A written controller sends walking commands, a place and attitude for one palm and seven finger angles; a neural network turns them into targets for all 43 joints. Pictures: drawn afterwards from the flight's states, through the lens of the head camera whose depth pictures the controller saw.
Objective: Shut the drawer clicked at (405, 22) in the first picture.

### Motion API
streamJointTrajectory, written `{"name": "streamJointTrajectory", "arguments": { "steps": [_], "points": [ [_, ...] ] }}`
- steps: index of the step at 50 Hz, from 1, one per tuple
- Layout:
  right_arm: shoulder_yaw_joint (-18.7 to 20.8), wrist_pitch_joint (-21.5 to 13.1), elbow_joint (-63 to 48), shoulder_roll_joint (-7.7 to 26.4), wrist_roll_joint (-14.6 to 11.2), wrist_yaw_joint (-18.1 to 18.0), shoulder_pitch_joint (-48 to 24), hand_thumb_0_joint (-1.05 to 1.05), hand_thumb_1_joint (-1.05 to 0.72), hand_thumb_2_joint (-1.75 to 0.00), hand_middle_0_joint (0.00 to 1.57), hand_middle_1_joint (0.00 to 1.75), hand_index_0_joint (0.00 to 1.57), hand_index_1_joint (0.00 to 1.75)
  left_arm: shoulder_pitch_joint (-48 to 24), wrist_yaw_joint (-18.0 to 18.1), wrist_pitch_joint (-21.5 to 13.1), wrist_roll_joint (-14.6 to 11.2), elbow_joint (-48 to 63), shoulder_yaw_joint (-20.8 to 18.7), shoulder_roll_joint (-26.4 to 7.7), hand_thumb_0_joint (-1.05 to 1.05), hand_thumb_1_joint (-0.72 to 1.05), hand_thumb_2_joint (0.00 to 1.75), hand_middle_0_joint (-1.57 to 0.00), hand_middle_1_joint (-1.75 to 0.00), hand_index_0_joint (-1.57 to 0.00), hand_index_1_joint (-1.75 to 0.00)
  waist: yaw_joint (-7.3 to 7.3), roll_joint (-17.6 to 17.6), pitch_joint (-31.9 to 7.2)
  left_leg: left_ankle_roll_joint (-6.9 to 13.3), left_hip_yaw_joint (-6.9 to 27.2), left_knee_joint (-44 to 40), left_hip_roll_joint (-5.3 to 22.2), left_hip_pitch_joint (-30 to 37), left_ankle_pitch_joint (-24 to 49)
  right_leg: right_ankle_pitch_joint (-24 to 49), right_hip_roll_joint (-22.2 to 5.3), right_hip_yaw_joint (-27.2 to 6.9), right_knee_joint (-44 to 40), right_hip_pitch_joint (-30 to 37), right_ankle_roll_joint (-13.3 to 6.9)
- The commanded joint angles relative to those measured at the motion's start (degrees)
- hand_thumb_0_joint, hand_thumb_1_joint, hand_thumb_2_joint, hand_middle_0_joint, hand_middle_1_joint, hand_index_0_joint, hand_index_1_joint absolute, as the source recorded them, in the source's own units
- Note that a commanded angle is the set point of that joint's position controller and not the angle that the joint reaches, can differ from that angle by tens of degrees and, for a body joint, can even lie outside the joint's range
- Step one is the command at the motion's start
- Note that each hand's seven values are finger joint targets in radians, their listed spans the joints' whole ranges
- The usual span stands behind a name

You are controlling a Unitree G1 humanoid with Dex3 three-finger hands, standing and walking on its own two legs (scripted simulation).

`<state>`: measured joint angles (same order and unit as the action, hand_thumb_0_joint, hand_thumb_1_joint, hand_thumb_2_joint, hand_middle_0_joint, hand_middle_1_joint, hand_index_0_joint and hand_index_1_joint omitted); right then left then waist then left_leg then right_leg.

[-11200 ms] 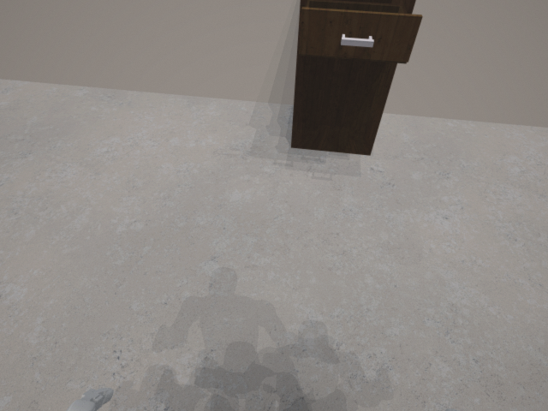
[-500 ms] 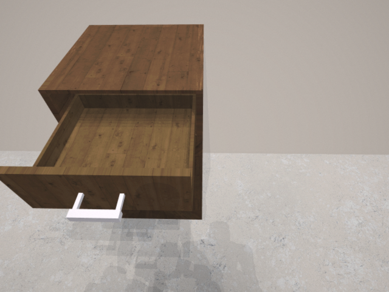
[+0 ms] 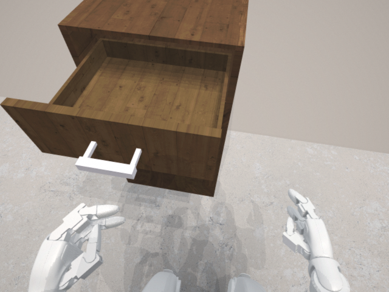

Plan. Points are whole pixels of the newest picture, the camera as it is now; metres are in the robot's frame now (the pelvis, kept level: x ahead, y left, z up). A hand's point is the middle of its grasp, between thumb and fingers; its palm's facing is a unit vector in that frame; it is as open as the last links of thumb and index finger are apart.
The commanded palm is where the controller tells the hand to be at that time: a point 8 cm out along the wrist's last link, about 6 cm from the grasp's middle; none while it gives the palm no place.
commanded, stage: raise the hand and make a fist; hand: left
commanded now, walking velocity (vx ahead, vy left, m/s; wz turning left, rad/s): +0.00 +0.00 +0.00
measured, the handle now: (110, 158) +0.34 +0.22 +0.07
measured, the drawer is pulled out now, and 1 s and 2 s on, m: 0.27 0.27 0.27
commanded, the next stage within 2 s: bring the fist close to the handle in 1.34 s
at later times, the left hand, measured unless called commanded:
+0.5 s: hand (84, 254) +0.15 +0.18 +0.11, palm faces -0.02 -1.00 -0.07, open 3.2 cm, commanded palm +0.10 +0.24 +0.12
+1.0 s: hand (62, 234) +0.17 +0.20 +0.16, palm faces +0.02 -0.99 -0.14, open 3.2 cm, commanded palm +0.10 +0.25 +0.17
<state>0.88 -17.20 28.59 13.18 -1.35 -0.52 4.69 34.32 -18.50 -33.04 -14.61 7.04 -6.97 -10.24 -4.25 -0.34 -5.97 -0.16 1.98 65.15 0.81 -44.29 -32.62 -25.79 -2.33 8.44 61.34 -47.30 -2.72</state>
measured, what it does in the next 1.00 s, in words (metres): stands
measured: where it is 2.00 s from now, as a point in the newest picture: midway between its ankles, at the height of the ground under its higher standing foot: outside the picture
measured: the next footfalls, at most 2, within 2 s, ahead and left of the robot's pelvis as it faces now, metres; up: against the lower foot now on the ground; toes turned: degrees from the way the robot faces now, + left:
none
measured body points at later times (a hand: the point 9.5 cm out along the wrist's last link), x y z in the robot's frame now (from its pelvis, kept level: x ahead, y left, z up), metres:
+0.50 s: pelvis +0.01 +0.02 +0.02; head +0.03 +0.03 +0.47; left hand +0.15 +0.24 +0.12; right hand +0.20 -0.22 -0.03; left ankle +0.00 +0.12 -0.66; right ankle +0.05 -0.10 -0.66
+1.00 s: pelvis +0.03 +0.02 +0.04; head +0.02 +0.01 +0.49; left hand +0.16 +0.25 +0.17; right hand +0.23 -0.19 +0.00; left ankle +0.00 +0.12 -0.66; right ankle +0.05 -0.10 -0.66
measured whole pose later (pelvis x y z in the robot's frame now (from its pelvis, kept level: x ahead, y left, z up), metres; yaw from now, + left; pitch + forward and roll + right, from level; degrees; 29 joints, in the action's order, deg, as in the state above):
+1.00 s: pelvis +0.03 +0.02 +0.04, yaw -1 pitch +4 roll -2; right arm -2.6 -19.7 31.0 11.9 -4.3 -2.8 14.0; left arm 44.5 -13.6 -11.7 -15.3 28.1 -9.6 -14.6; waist -3.4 -3.3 -6.7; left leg 1.3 0.1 49.0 0.5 -24.4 -28.5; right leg -21.3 -1.5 6.6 45.4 -27.8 -0.6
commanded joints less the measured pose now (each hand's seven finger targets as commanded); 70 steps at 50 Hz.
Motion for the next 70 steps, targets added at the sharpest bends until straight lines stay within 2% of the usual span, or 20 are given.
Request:
{"name": "streamJointTrajectory", "arguments": {
  "steps": [1, 3, 5, 6, 10, 14, 17, 20, 22, 25, 31, 35, 43, 47, 50, 54, 58, 61, 66, 70],
  "points": [
    [3.2, -1.6, -9.6, 6.7, -1.8, -2.0, 3.7, 0.0, -0.9, -0.9, 0.2, 0.3, 0.2, 0.3, 3.3, -2.9, 8.1, -1.3, 16.5, -2.8, -7.5, 0.0, 0.9, 0.9, -0.78, -0.93, -0.78, -0.93, 4.14, -1.9, -15.7, 2.1, -0.8, -11.9, -1.7, 4.6, 16.9, 9.0, 0.9, -9.0, -14.1, 18.5, 1.5],
    [3.2, -0.6, -9.7, 5.2, -1.8, -2.4, 2.7, 0.0, -0.9, -0.9, 0.2, 0.3, 0.2, 0.3, 6.6, -0.9, 12.0, -1.9, 18.1, -5.9, -8.0, 0.0, 0.9, 0.9, -0.82, -0.97, -0.82, -0.97, 2.55, 0.3, -16.1, 1.8, -0.3, -13.2, -1.4, 4.6, 20.1, 13.2, 1.0, -7.5, -13.4, 21.2, 1.6],
    [2.9, 0.3, -9.2, 4.1, -1.6, -2.5, 0.9, 0.0, -0.9, -0.9, 0.2, 0.3, 0.2, 0.3, 9.8, 2.1, 13.4, -2.3, 18.0, -8.5, -8.1, 0.0, 0.9, 0.9, -0.86, -1.01, -0.86, -1.01, 0.96, 2.0, -14.7, 1.3, 0.2, -14.4, -1.1, 4.7, 22.3, 15.9, 1.4, -5.9, -12.4, 22.4, 1.3],
    [2.6, 0.5, -9.1, 3.6, -1.6, -2.5, 1.3, 0.0, -0.9, -0.9, 0.2, 0.3, 0.2, 0.3, 10.2, 3.2, 13.2, -2.5, 19.1, -7.2, -6.0, 0.0, 0.9, 0.9, -0.88, -1.04, -0.88, -1.04, 1.15, 2.2, -12.8, 1.1, 0.3, -15.3, -1.0, 5.1, 22.7, 16.3, 1.6, -4.8, -12.3, 21.6, 1.3],
    [2.4, 0.4, -8.4, 3.7, -1.6, -2.5, -0.7, 0.0, -0.9, -0.9, 0.2, 0.3, 0.2, 0.3, 12.6, 6.0, 11.1, -2.0, 17.6, -7.5, -6.2, 0.0, 0.9, 0.9, -0.96, -1.12, -0.96, -1.12, 1.69, 4.4, -4.7, 0.9, 0.4, -16.9, -0.7, 2.3, 16.5, 7.1, 1.6, -5.3, -14.6, 18.2, 1.4],
    [2.1, -1.9, -9.5, 4.9, -1.6, -1.9, 2.0, 0.0, -0.9, -0.9, 0.2, 0.3, 0.2, 0.3, 12.3, 4.3, 8.1, -1.2, 23.3, -2.2, -5.1, 0.0, 0.9, 0.9, -1.04, -1.21, -1.04, -1.21, 3.2, -2.0, -6.2, 1.2, 0.2, -17.4, -0.9, 5.0, 13.5, 1.6, 1.4, -5.4, -15.2, 15.3, 1.2],
    [2.1, -3.4, -9.2, 5.5, -1.7, -1.8, 3.6, 0.0, -0.9, -0.9, 0.2, 0.3, 0.2, 0.3, 11.4, 4.0, 6.7, -1.4, 25.9, -1.0, -5.4, 0.0, 0.9, 0.9, -1.1, -1.27, -1.1, -1.27, 3.95, -0.9, -6.5, 1.3, 1.0, -17.6, -0.8, 6.0, 12.2, -0.5, 1.6, -5.4, -15.8, 14.5, 1.1],
    [2.2, -3.9, -8.9, 5.7, -1.6, -1.9, 3.7, 0.0, -0.9, -0.9, 0.2, 0.3, 0.2, 0.3, 11.6, 6.2, 6.1, -0.3, 28.6, -3.1, -8.0, 0.0, 0.9, 0.9, -1.16, -1.34, -1.16, -1.34, 3.12, -2.7, -6.9, 1.1, 1.2, -18.2, -0.5, 7.0, 12.2, -0.2, 1.7, -4.8, -15.3, 14.8, 0.9],
    [2.2, -3.7, -9.6, 5.4, -1.6, -1.7, 4.4, 0.0, -0.9, -0.9, 0.2, 0.3, 0.2, 0.3, 12.5, 7.6, 6.8, 0.4, 29.9, -1.7, -6.5, 0.0, 0.9, 0.9, -1.2, -1.38, -1.2, -1.38, 3.05, -3.5, -6.9, 1.0, 1.3, -19.3, -0.4, 8.1, 13.3, 2.0, 1.9, -3.4, -14.5, 14.9, 0.9],
    [2.3, -2.8, -9.8, 4.9, -1.9, -1.6, 3.5, 0.0, -0.9, -0.9, 0.2, 0.3, 0.2, 0.3, 15.7, 9.4, 9.3, 1.2, 29.2, -3.0, -6.8, 0.0, 0.9, 0.9, -1.26, -1.45, -1.26, -1.45, 2.0, -3.9, -6.6, 0.6, 1.1, -20.2, -0.2, 9.2, 16.1, 5.3, 1.9, -2.8, -14.7, 16.9, 0.9],
    [1.2, -1.7, -11.0, 4.8, -2.5, -2.3, 2.2, 0.0, -0.9, -0.9, 0.2, 0.3, 0.2, 0.3, 15.5, 8.3, 14.7, 0.7, 29.4, -2.3, -6.4, 0.0, 0.9, 0.9, -1.38, -1.58, -1.38, -1.58, 2.39, -0.8, -1.4, 0.5, 0.4, -22.6, 0.0, 9.7, 14.7, 5.7, 2.2, -3.1, -18.0, 19.0, 1.1],
    [0.4, -2.6, -10.6, 4.9, -2.6, -2.9, 2.1, 0.0, -0.9, -0.9, 0.2, 0.3, 0.2, 0.3, 13.3, 7.4, 15.6, -0.1, 31.4, -4.6, -8.7, 0.0, 0.9, 0.9, -1.4, -1.6, -1.4, -1.6, 2.13, -1.7, -1.3, 0.6, 0.5, -23.1, 0.0, 11.8, 15.5, 6.6, 2.3, -3.9, -19.6, 20.8, 1.0],
    [-0.3, -5.8, -8.8, 4.8, -2.7, -2.7, 3.2, 0.0, -0.9, -0.9, 0.2, 0.3, 0.2, 0.3, 11.0, 5.9, 15.9, -1.4, 33.7, -5.5, -9.0, 0.0, 0.9, 0.9, -1.4, -1.6, -1.4, -1.6, 1.96, -3.5, -3.2, 0.0, 0.7, -24.4, -0.2, 16.5, 20.9, 13.0, 2.4, -3.1, -20.7, 23.8, 1.2],
    [-0.3, -6.8, -8.3, 4.7, -3.1, -2.9, 2.2, 0.0, -0.9, -0.9, 0.2, 0.3, 0.2, 0.3, 12.6, 5.1, 18.0, -1.9, 32.9, -8.0, -10.5, 0.0, 0.9, 0.9, -1.4, -1.6, -1.4, -1.6, 1.12, -1.9, -3.1, -0.3, 0.5, -25.6, -0.3, 17.6, 22.6, 15.5, 2.3, -3.2, -21.9, 26.6, 1.1],
    [-0.3, -7.1, -7.7, 4.6, -3.3, -3.1, 1.1, 0.0, -0.9, -0.9, 0.2, 0.3, 0.2, 0.3, 14.3, 4.2, 19.7, -2.6, 29.7, -8.3, -9.4, 0.0, 0.9, 0.9, -1.4, -1.6, -1.4, -1.6, 0.61, -0.1, -1.7, -0.3, 0.2, -26.1, -0.5, 17.5, 23.6, 17.1, 2.4, -3.4, -22.9, 27.9, 1.1],
    [-0.3, -8.0, -7.8, 4.4, -3.1, -2.9, 1.2, 0.0, -0.9, -0.9, 0.2, 0.3, 0.2, 0.3, 15.6, 3.5, 19.2, -3.4, 31.9, -8.5, -9.4, 0.0, 0.9, 0.9, -1.4, -1.6, -1.4, -1.6, 0.23, -0.2, -2.3, -0.4, -0.3, -26.3, -0.9, 18.7, 24.6, 18.7, 2.4, -3.6, -23.2, 28.7, 1.3],
    [-0.4, -8.8, -7.0, 4.5, -2.8, -2.5, 1.6, 0.0, -0.9, -0.9, 0.2, 0.3, 0.2, 0.3, 14.5, 4.2, 16.9, -2.9, 33.6, -7.4, -9.0, 0.0, 0.9, 0.9, -1.4, -1.6, -1.4, -1.6, 0.6, -3.1, -1.0, -0.4, -0.4, -26.5, -1.0, 19.0, 23.9, 17.3, 2.6, -3.4, -23.3, 27.5, 1.1],
    [-0.2, -9.0, -6.3, 4.7, -2.8, -2.6, 1.7, 0.0, -0.9, -0.9, 0.2, 0.3, 0.2, 0.3, 13.7, 4.8, 15.6, -2.6, 32.0, -8.7, -10.2, 0.0, 0.9, 0.9, -1.4, -1.6, -1.4, -1.6, 0.88, -1.8, -0.1, 0.0, -0.4, -26.5, -0.9, 18.0, 20.4, 13.3, 2.5, -4.3, -24.5, 26.7, 1.1],
    [-0.4, -9.5, -6.0, 5.2, -3.0, -3.1, 1.5, 0.0, -0.9, -0.9, 0.2, 0.3, 0.2, 0.3, 9.8, 4.3, 15.3, -2.3, 30.1, -7.1, -9.5, 0.0, 0.9, 0.9, -1.4, -1.6, -1.4, -1.6, 1.81, -2.4, 1.6, 0.6, -0.3, -26.8, -0.9, 17.6, 15.3, 6.3, 2.1, -5.7, -26.6, 25.1, 1.2],
    [-0.4, -10.2, -6.1, 5.2, -3.0, -3.1, 1.2, 0.0, -0.9, -0.9, 0.2, 0.3, 0.2, 0.3, 10.2, 3.9, 15.8, -2.4, 30.2, -7.5, -10.0, 0.0, 0.9, 0.9, -1.4, -1.6, -1.4, -1.6, 1.24, -1.2, -0.7, 0.9, -0.3, -26.6, -1.0, 18.0, 16.2, 7.2, 1.8, -6.3, -26.9, 26.8, 1.2]
  ]
}}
